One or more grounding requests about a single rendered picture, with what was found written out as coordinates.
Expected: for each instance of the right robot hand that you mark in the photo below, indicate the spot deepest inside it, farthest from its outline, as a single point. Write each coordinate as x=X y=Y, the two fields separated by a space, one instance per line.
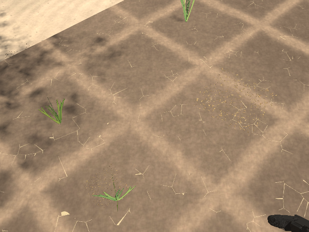
x=289 y=223

